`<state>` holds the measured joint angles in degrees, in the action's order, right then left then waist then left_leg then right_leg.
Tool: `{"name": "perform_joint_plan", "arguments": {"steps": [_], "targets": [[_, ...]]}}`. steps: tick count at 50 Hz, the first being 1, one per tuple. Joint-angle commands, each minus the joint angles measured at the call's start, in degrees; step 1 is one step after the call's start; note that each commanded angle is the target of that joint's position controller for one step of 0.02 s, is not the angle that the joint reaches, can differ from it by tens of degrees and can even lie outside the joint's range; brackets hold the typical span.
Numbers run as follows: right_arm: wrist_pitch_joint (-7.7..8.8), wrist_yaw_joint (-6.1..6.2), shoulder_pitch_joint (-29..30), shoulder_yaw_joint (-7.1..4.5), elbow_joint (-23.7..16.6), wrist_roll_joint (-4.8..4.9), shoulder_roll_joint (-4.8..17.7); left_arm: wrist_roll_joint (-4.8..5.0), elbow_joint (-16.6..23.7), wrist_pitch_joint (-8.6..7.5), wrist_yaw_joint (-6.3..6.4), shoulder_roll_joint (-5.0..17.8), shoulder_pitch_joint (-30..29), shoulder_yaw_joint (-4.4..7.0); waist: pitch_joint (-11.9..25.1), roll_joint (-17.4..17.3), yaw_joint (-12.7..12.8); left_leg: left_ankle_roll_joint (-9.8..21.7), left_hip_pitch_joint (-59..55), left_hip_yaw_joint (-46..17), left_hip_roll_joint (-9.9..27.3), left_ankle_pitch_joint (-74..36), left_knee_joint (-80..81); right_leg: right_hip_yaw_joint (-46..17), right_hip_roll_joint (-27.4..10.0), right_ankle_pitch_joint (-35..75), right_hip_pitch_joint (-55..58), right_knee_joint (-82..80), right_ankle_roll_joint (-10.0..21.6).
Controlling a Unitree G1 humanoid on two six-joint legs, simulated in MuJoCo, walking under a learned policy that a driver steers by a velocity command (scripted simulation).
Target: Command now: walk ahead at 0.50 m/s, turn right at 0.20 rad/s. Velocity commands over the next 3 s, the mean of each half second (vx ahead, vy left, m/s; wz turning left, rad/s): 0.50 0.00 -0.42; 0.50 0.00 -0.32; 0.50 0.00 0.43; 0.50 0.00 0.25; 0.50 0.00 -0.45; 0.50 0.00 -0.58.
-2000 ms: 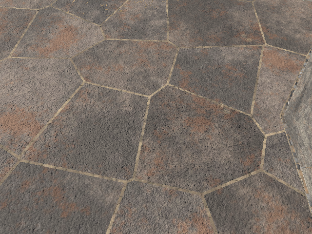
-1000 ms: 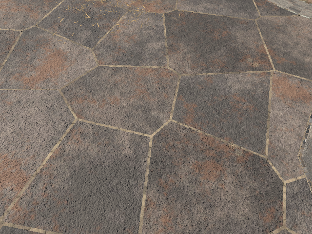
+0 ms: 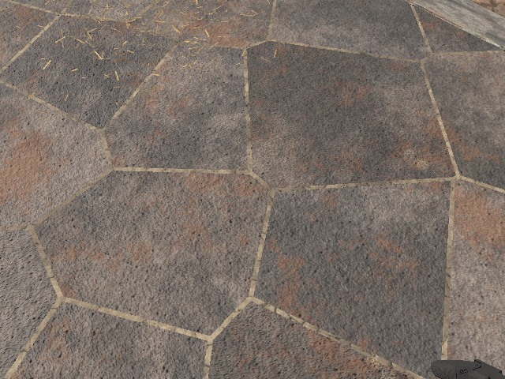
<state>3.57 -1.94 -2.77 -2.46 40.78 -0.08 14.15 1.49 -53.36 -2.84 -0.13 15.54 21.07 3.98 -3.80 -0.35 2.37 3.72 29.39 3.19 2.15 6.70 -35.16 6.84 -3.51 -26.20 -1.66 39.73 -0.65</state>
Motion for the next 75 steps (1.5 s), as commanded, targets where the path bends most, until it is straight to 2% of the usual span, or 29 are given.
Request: {"name": "perform_joint_plan", "arguments": {"steps": [1,2,3,6,10,19,22,24,25,26,27,28,31,36,39,45,48,50,51,52,53,54,55,57,60,65,70,74,75], "targets": [[0.23,1.25,-21.7,-3.96,2.1,-0.53,12.6,1.94,5.4,-2.78,-0.45,8.0,-2.3,1.16,22.5,-7.8,-11.3,13.0,-47.9,-36.2,21.3,5.9,16.6,-14.4,3.2,-6.1,-36.5,37.7,1.9],[0.42,1.37,-17.7,-3.35,2.1,-0.38,10.4,2.44,6.7,-2.93,-0.35,7.8,-5.6,1.17,14.4,-7.0,-9.3,10.5,-40.2,-26.8,19.3,4.6,17.2,-12.5,-0.2,-2.2,-39.1,36.3,2.6],[0.84,1.18,-14.0,-2.81,2.5,-0.20,8.1,1.54,6.6,-2.72,0.08,6.8,-6.9,1.17,9.3,-4.5,-7.2,8.7,-32.6,-20.6,16.7,2.7,19.3,-11.7,-2.6,2.5,-38.0,32.2,2.6],[2.53,1.07,-9.2,-2.38,3.0,-0.88,5.0,0.79,4.4,0.00,0.42,4.1,-2.6,1.45,5.7,-5.7,-2.9,7.0,-21.7,-10.5,13.6,-0.2,25.5,-12.1,-5.1,10.5,-30.1,28.8,2.1],[3.31,1.95,-9.1,-3.08,4.9,-1.27,6.7,0.37,6.2,1.57,0.60,3.0,-6.4,1.30,1.1,-3.5,-2.1,6.8,-20.7,-1.8,13.1,-5.5,28.8,-13.1,-5.5,18.1,-35.6,21.2,0.9],[1.03,3.24,-13.8,-4.60,7.8,0.76,10.8,-0.35,12.1,0.89,-2.60,2.3,-20.1,0.01,-3.0,-1.6,-5.9,5.0,-32.4,8.3,15.1,-11.8,26.4,-5.5,-3.3,25.1,-37.9,-1.6,3.4],[-0.27,3.40,-12.1,-5.27,7.4,1.67,13.0,-0.20,12.9,1.26,-3.09,4.7,-17.0,1.21,0.7,-3.9,-2.5,3.2,-36.1,10.4,15.5,-35.7,16.7,-1.2,1.2,17.2,-30.7,-2.2,6.5],[-1.10,3.29,-9.7,-5.13,6.8,2.36,13.3,0.30,9.7,1.61,-2.50,9.3,-2.9,4.02,8.4,-3.1,5.9,0.4,-31.3,12.5,12.3,-43.1,-3.6,1.0,6.8,17.6,-11.2,-6.1,10.1],[-0.74,3.39,-10.7,-4.14,5.9,0.99,10.9,0.41,7.6,2.22,-1.22,14.5,5.4,6.12,13.0,3.6,8.6,-2.8,-17.9,12.5,9.3,-24.7,-21.6,-9.8,2.1,16.7,4.9,-8.4,13.0],[0.70,2.95,-15.4,-1.65,3.0,-1.07,2.0,0.58,8.5,1.55,-1.00,19.8,2.3,6.45,16.1,17.3,0.3,-6.5,6.6,5.2,-3.4,26.6,-40.6,-43.3,-10.9,5.7,19.2,-15.8,23.3],[3.13,2.29,-10.3,-1.87,1.9,1.38,6.3,-0.08,10.4,0.22,-1.75,15.6,2.9,5.01,22.1,9.7,3.8,-5.3,13.3,-8.1,-4.2,28.5,-46.4,-56.3,-15.2,-1.6,22.5,-24.8,25.4],[4.44,1.87,-5.3,-2.52,0.5,3.44,8.9,-0.44,10.0,-0.82,-1.97,12.0,1.1,4.04,14.5,6.6,4.3,-3.6,18.3,-8.3,-1.3,22.6,-45.0,-49.0,-14.4,2.5,18.5,-25.8,22.4],[4.69,2.66,-6.0,-3.22,2.0,0.11,9.7,-0.83,12.3,-1.64,-1.51,6.4,-8.5,2.18,7.5,1.3,-2.1,-3.0,8.0,-9.1,4.6,11.7,-32.0,-31.7,-7.6,21.1,-1.0,-25.5,17.8],[2.28,2.65,-1.3,-2.48,-0.1,-0.78,6.6,-0.45,11.9,-1.69,0.53,9.7,-5.4,2.75,4.3,1.5,-1.9,-7.2,6.3,-6.4,3.2,2.3,-15.8,-23.6,-4.2,32.3,-8.8,-27.6,16.9],[2.49,1.75,2.9,-1.46,-0.7,-0.33,4.6,-0.51,11.2,-1.21,1.11,8.6,-3.9,2.22,3.5,4.4,0.4,-7.5,2.2,-4.9,1.2,-10.9,-1.7,-18.2,-1.1,28.4,-10.6,-27.5,13.7],[3.41,-0.16,9.4,-1.03,-2.9,0.77,6.2,-1.04,7.5,-1.15,0.87,8.9,1.7,1.80,0.4,4.8,4.0,-3.0,7.0,-4.1,1.0,-12.4,6.1,-19.4,-7.5,28.8,1.3,-25.4,12.6],[3.59,-1.09,6.3,-1.31,-2.8,1.07,7.6,-1.30,6.8,-0.53,1.26,10.1,0.8,2.07,1.6,5.5,1.6,0.4,5.4,-2.8,-0.6,-4.2,6.9,-17.3,-9.2,44.6,7.5,-20.5,10.8],[3.34,-0.95,-5.3,-2.94,0.4,0.91,10.5,-1.66,7.5,0.04,1.49,10.6,-1.9,1.94,9.3,5.3,-4.8,3.4,-10.5,0.1,-4.7,-4.2,7.7,-12.9,-6.2,64.5,6.7,-7.2,8.9],[3.07,-0.71,-14.5,-3.70,2.2,0.48,12.8,-2.24,8.7,0.10,1.72,9.7,-2.6,1.30,15.8,2.3,-8.7,6.4,-25.9,-7.5,0.5,-7.0,6.1,-11.2,-4.2,56.8,-2.3,6.3,7.2],[2.81,-0.71,-19.5,-5.04,2.6,0.15,18.0,-2.58,9.9,-0.99,1.09,4.8,4.0,-0.15,22.9,-11.4,-6.0,16.6,-46.9,-34.1,13.8,-0.7,8.3,-7.9,5.6,24.9,-24.8,29.0,1.9],[2.42,-0.95,-20.6,-4.08,3.8,1.57,13.7,-2.06,9.8,-2.35,0.48,5.7,2.5,-0.54,23.9,-13.6,-7.3,18.7,-52.2,-49.1,16.7,10.8,17.4,-13.0,8.5,-4.0,-36.7,35.8,1.3],[2.13,-0.55,-16.8,-3.28,2.7,1.72,11.1,-0.24,11.6,-3.61,-0.23,9.1,-3.2,0.17,14.8,-9.1,-7.8,15.6,-46.1,-43.4,15.5,16.6,19.0,-15.3,4.7,-0.9,-42.5,37.8,2.2],[1.80,-0.25,-13.5,-2.96,1.4,0.97,10.2,0.10,12.7,-4.42,-0.43,9.1,-7.6,-0.03,9.6,-3.3,-7.1,13.8,-37.9,-37.1,13.3,14.2,20.1,-14.2,2.4,3.3,-42.1,35.0,2.7],[1.73,0.08,-10.3,-2.11,0.3,0.16,8.4,-2.05,13.3,-4.64,-0.14,8.7,-9.1,0.43,4.7,0.1,-3.6,12.4,-26.0,-29.5,9.3,3.0,22.3,-13.4,-0.7,8.0,-37.3,25.6,2.0],[1.48,0.85,-10.3,-2.39,-0.3,0.58,9.5,-2.73,13.8,-3.46,0.35,6.7,-7.7,0.15,5.0,-3.0,-1.7,13.0,-20.0,-24.4,6.9,-7.3,23.7,-11.6,-1.1,9.4,-33.8,17.8,-0.7],[0.57,2.49,-14.6,-3.38,0.5,1.51,11.9,-2.42,17.0,-3.32,0.47,3.9,-17.8,-0.97,3.8,-3.4,-5.1,9.3,-13.9,-18.2,2.1,-8.0,23.0,-10.0,2.2,27.6,-28.3,-2.9,-3.4],[-0.88,3.10,-19.4,-3.36,1.6,1.89,11.1,-1.22,19.0,-4.25,-0.54,5.6,-23.5,-0.45,4.0,-4.6,-6.6,7.4,-19.5,-24.4,3.9,-3.0,17.6,-12.0,4.5,29.2,-24.9,-12.2,-2.6],[-1.46,3.13,-17.2,-3.02,0.2,1.28,9.5,-1.45,16.9,-5.34,-0.29,9.4,-13.7,1.49,8.5,-6.3,-0.4,4.3,-20.3,-26.4,2.3,-8.1,5.5,-12.1,2.6,23.8,-9.5,-16.7,2.4],[-1.17,2.82,-16.8,-1.83,-1.0,0.50,6.4,-2.39,16.1,-5.43,0.25,12.4,-5.2,2.37,16.3,-1.5,3.4,2.3,-13.7,-21.9,-1.0,-2.3,-9.0,-20.0,-6.4,21.0,5.0,-14.8,6.3]]}}
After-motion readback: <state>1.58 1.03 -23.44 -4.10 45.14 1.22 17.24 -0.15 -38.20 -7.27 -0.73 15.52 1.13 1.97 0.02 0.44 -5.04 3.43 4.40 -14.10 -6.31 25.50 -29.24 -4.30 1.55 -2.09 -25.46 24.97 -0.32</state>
